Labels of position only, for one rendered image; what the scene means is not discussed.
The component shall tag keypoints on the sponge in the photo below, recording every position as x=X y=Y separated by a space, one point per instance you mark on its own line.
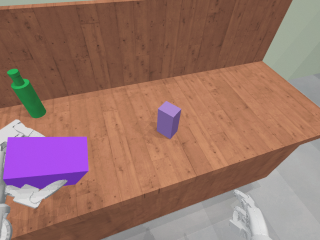
x=40 y=161

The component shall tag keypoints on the robot left hand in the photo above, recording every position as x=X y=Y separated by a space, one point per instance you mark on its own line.
x=26 y=195

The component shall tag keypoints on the robot left forearm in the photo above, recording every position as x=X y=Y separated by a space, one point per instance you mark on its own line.
x=6 y=229

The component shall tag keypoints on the robot right hand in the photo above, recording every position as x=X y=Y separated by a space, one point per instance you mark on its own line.
x=253 y=222

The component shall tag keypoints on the table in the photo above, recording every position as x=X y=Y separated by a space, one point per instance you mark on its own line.
x=102 y=68

